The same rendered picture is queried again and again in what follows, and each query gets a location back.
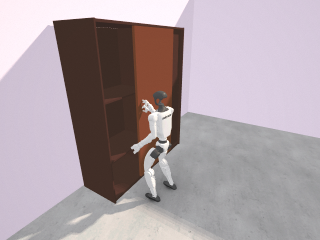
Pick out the left robot upper arm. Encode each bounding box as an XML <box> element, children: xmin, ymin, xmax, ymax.
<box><xmin>148</xmin><ymin>112</ymin><xmax>158</xmax><ymax>140</ymax></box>

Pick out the wardrobe door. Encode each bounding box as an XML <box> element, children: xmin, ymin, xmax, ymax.
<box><xmin>171</xmin><ymin>29</ymin><xmax>181</xmax><ymax>145</ymax></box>
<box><xmin>132</xmin><ymin>25</ymin><xmax>174</xmax><ymax>176</ymax></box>

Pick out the right robot upper arm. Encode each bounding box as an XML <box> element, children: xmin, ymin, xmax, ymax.
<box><xmin>166</xmin><ymin>106</ymin><xmax>174</xmax><ymax>117</ymax></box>

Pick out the robot right thigh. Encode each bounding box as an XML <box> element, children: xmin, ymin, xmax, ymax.
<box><xmin>158</xmin><ymin>142</ymin><xmax>172</xmax><ymax>168</ymax></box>

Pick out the robot left forearm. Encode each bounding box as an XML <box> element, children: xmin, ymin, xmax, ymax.
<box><xmin>137</xmin><ymin>133</ymin><xmax>153</xmax><ymax>148</ymax></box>

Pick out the robot left hand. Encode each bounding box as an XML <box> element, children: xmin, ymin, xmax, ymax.
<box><xmin>131</xmin><ymin>144</ymin><xmax>140</xmax><ymax>154</ymax></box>

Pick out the humanoid robot torso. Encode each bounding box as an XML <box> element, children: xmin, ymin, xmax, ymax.
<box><xmin>154</xmin><ymin>106</ymin><xmax>172</xmax><ymax>153</ymax></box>

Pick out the robot right hand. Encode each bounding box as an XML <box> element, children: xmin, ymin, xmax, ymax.
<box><xmin>142</xmin><ymin>101</ymin><xmax>154</xmax><ymax>112</ymax></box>

